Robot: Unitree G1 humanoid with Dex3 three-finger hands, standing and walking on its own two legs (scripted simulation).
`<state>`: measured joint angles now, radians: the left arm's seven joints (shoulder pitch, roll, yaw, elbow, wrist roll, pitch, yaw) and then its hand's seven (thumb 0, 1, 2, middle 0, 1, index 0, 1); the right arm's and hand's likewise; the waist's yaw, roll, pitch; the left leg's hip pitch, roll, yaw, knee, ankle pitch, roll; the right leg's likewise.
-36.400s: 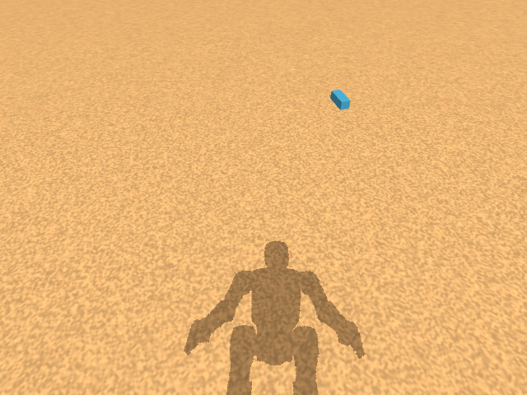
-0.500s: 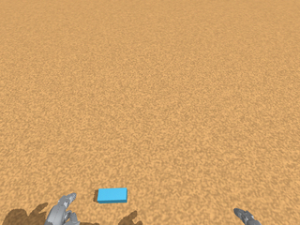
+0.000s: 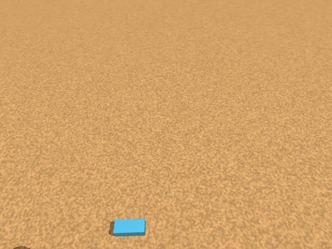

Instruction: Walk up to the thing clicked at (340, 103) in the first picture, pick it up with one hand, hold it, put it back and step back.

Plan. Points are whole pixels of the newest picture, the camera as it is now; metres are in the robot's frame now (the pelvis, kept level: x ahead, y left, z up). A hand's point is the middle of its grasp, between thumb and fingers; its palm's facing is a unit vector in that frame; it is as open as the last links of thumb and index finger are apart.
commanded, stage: stand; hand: left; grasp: from above
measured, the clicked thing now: (130, 227) +0.41 +0.24 -0.74
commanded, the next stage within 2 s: step back in 1.84 s
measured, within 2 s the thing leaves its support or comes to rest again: neither
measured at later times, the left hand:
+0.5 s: hand out of the picture +0.04 +0.23 -0.16, palm faces +0.02 -0.94 -0.34, open 7.4 cm
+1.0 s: hand out of the picture +0.08 +0.23 -0.15, palm faces +0.02 -0.94 -0.33, open 7.4 cm
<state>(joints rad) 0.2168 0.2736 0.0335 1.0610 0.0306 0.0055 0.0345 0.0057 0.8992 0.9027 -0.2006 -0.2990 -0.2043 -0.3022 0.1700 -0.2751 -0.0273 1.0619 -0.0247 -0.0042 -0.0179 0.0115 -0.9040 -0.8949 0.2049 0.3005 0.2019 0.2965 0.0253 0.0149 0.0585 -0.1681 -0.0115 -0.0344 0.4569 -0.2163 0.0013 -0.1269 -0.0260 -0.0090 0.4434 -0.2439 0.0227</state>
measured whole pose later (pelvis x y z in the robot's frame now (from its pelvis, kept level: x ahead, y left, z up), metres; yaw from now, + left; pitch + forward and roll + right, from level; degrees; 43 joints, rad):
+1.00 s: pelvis +0.01 -0.01 +0.01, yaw +0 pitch -3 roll +0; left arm 0.11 0.30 0.03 1.15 0.02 -0.01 0.02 0.00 0.90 0.90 -0.20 -0.30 -0.20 -0.30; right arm 0.11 -0.32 -0.01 1.14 -0.01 -0.01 -0.01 0.01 -0.90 -0.89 0.20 0.30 0.20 0.30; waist 0.01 0.02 0.06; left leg -0.11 0.01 -0.04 0.34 -0.17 -0.02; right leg -0.07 -0.01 -0.01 0.32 -0.20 0.01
